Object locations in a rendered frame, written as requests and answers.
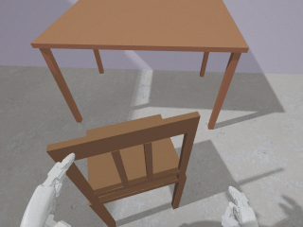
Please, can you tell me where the table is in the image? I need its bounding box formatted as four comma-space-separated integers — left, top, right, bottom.
31, 0, 249, 130

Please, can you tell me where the robot right hand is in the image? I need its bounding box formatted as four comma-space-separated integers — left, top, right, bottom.
222, 185, 258, 227

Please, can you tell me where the chair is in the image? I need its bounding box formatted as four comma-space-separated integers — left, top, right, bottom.
46, 112, 201, 227

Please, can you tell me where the robot left hand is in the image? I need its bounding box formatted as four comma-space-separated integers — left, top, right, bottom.
20, 152, 75, 227

